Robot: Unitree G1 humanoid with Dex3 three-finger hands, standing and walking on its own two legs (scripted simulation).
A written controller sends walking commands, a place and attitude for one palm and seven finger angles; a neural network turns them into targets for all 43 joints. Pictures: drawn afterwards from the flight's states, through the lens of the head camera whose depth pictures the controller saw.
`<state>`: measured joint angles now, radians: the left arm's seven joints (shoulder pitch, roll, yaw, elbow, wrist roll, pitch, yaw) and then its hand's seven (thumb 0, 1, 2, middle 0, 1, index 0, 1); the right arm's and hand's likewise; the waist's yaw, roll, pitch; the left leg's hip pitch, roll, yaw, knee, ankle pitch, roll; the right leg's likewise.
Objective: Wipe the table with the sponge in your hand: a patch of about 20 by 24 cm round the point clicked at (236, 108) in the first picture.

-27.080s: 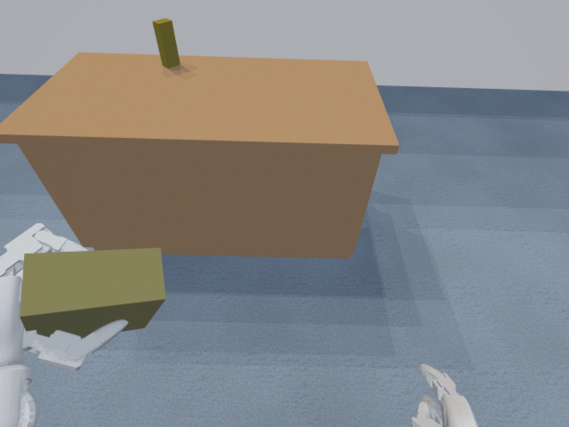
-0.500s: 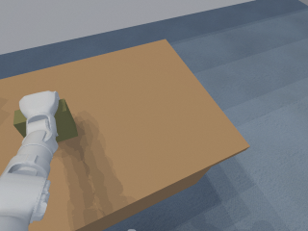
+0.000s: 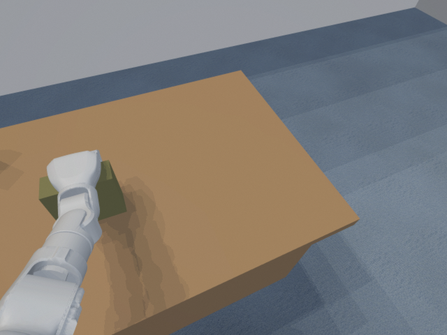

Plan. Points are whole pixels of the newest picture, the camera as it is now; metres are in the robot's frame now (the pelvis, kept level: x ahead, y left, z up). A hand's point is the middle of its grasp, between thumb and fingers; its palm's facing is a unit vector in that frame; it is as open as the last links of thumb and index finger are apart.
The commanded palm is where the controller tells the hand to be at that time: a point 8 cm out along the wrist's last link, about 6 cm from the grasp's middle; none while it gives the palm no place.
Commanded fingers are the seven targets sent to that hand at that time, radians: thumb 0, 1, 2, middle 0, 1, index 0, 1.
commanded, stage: wipe back along the middle lane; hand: left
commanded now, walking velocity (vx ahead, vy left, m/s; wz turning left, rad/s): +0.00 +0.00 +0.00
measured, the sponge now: (89, 201) +0.38 +0.31 -0.04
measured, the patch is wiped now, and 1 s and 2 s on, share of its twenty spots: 0.25 0.40 0.65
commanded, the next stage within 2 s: slide across to the third lane in 1.38 s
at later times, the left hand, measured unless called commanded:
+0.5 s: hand (88, 208) +0.34 +0.28 +0.00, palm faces -0.06 -0.02 -1.00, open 9.8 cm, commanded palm +0.30 +0.25 +0.02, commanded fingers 0.00 0.10 1.30 -1.20 -1.60 -1.20 -1.60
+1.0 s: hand (94, 233) +0.29 +0.25 +0.00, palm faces -0.06 -0.02 -1.00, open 9.8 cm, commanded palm +0.25 +0.22 +0.02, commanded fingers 0.00 0.10 1.30 -1.20 -1.60 -1.20 -1.60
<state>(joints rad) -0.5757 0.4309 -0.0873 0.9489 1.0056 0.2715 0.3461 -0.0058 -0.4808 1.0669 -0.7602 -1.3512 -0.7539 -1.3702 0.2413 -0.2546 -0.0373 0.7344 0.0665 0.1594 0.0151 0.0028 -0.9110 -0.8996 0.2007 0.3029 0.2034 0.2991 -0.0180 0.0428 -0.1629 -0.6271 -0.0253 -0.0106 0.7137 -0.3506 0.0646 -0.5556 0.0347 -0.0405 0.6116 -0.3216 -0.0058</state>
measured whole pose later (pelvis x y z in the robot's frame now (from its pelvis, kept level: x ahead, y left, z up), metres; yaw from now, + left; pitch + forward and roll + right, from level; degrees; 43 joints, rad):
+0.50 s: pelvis +0.00 +0.00 +0.00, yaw +0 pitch +11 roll -3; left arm -0.35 0.36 -0.14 0.70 0.99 0.37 0.35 0.00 -0.46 1.05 -0.74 -1.36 -0.74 -1.38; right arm 0.18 -0.25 -0.01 0.68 0.08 0.17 0.01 0.00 -0.91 -0.90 0.20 0.30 0.20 0.30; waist 0.01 0.04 -0.17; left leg -0.54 -0.03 -0.01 0.69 -0.35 0.06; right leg -0.48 0.03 -0.03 0.61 -0.33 -0.01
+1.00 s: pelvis -0.01 -0.01 +0.00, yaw +1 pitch +8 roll -2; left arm -0.19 0.30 -0.21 0.50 1.00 0.46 0.34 0.00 -0.45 1.05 -0.73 -1.37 -0.73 -1.39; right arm 0.13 -0.24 0.00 0.65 0.09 0.14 0.00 0.01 -0.91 -0.90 0.20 0.30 0.20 0.30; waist 0.05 0.05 -0.16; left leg -0.49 -0.03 -0.01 0.69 -0.35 0.05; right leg -0.44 0.03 -0.04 0.63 -0.34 -0.02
